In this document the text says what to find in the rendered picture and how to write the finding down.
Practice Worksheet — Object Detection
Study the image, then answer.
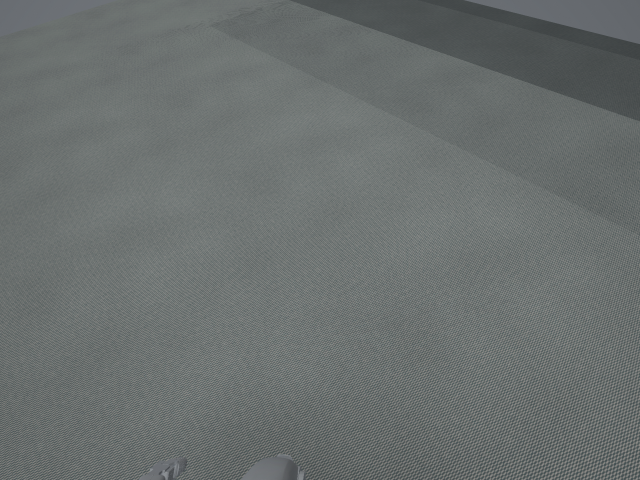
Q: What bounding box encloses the left robot hand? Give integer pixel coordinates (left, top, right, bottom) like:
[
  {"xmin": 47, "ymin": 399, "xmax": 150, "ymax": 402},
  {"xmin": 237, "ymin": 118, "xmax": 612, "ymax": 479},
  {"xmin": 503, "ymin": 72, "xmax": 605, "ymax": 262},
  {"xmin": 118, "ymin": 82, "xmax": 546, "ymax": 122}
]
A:
[{"xmin": 139, "ymin": 457, "xmax": 187, "ymax": 480}]

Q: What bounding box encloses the left robot thigh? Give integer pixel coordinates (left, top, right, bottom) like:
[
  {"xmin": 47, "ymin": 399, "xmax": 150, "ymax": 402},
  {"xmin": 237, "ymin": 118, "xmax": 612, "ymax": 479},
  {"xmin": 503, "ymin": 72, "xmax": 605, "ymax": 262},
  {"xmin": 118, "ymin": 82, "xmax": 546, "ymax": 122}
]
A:
[{"xmin": 241, "ymin": 457, "xmax": 306, "ymax": 480}]

